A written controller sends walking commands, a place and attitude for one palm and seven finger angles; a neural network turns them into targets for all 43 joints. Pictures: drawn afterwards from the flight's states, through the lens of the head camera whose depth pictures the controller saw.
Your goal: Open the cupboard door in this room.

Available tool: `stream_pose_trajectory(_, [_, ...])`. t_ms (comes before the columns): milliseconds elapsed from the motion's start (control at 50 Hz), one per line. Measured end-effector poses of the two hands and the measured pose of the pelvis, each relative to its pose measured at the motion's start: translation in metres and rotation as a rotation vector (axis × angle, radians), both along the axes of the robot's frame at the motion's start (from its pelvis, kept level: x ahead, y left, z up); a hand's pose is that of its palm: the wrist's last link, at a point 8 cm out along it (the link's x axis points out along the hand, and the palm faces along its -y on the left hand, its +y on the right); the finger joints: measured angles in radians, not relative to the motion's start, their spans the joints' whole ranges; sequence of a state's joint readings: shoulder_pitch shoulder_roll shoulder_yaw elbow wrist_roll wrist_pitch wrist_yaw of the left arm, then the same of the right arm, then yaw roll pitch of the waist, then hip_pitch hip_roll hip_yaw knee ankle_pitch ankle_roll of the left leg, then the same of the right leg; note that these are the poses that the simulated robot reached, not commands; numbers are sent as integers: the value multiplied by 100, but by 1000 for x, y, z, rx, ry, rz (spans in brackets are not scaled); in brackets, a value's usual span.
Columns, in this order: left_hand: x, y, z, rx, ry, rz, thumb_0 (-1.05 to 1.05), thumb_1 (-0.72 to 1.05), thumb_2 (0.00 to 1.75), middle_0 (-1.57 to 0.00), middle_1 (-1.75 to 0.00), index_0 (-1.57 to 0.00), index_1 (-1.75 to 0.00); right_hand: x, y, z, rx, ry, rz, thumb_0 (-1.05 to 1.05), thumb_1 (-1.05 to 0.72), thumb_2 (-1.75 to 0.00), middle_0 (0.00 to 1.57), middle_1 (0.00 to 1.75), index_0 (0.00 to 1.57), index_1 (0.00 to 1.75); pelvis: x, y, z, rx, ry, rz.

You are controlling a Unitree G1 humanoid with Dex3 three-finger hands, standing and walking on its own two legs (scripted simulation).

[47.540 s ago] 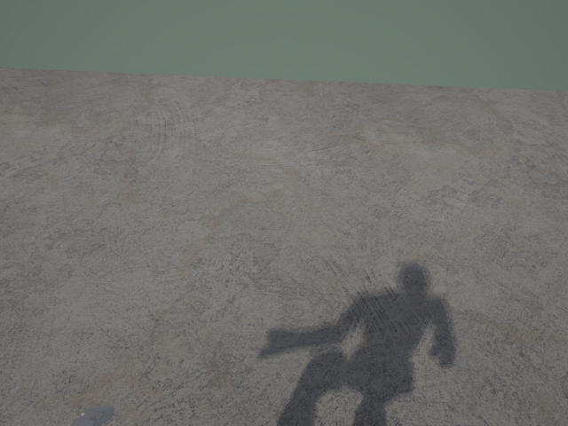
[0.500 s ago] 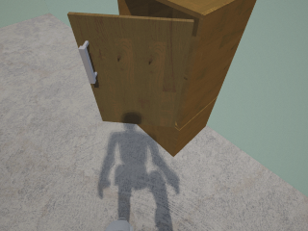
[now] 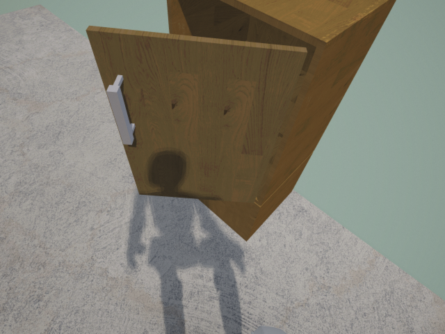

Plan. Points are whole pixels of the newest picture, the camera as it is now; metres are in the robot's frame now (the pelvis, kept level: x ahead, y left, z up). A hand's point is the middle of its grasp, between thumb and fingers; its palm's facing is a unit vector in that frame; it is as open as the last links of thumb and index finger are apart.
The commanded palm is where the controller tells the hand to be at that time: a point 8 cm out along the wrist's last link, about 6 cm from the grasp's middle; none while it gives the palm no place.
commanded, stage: come to a stop and stand still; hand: left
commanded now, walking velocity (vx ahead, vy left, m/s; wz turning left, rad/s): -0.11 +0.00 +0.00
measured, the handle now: (124, 111) +0.55 +0.27 +0.03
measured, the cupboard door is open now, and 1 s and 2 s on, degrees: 40 40 40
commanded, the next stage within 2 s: look again from close up in 0.74 s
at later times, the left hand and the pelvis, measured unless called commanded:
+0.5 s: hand out of the picture +0.04 +0.15 -0.18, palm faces +0.02 -0.97 -0.22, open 7.3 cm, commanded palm none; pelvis -0.01 -0.04 -0.01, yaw -1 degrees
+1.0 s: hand out of the picture +0.01 +0.16 -0.18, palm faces -0.01 -0.97 -0.22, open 7.4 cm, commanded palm none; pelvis -0.01 -0.02 -0.01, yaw -1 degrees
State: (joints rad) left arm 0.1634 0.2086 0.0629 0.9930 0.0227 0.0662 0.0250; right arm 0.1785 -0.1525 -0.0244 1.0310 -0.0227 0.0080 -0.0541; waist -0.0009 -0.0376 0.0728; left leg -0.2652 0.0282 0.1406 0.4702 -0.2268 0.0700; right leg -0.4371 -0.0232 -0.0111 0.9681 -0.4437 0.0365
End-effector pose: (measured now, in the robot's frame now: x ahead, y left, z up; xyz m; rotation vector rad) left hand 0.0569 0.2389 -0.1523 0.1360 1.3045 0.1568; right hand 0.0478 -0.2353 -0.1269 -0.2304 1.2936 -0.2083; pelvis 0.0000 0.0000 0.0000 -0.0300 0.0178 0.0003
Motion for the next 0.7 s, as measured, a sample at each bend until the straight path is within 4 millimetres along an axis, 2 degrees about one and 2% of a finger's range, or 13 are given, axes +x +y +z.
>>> stream_pose_trajectory(80, [23,-4,7,32,-33,-35,1,91,90,-20,-30,-20,-30,-20,-17,-3,0,45,-39,-1,-92,-90,21,30,21,30,-2,-11,0,-7,10,-7])
stream_pose_trajectory(160, [34,-18,15,62,-69,-64,1,91,90,-20,-30,-20,-30,-42,-36,-12,25,85,-68,0,-91,-90,21,30,21,30,-5,-27,-2,2,18,-10])
stream_pose_trajectory(220, [33,-31,14,92,-97,-84,1,91,90,-20,-30,-20,-30,-54,-52,-25,55,106,-96,0,-91,-90,20,30,21,30,-7,-42,-11,40,23,-24])
stream_pose_trajectory(280, [23,-46,18,85,-69,-100,1,91,90,-20,-30,-20,-30,-59,-60,-27,73,121,-108,0,-91,-90,20,30,20,30,-7,-47,-7,38,13,-21])
stream_pose_trajectory(380, [2,-58,19,53,-41,-73,1,91,90,-20,-30,-20,-30,-49,-60,-22,83,104,-90,0,-91,-90,20,30,20,30,-7,-49,-2,58,-3,-24])
stream_pose_trajectory(560, [-39,-28,-3,35,43,10,1,91,90,-20,-30,-21,-30,-12,-41,-17,41,4,5,0,-91,-90,20,30,20,30,-9,-31,-11,49,-15,-14])
stream_pose_trajectory(700, [-59,-25,1,25,102,17,1,91,90,-20,-30,-20,-30,8,-21,-13,69,-29,36,0,-91,-90,20,30,20,30,-6,-26,-5,39,-10,-19])
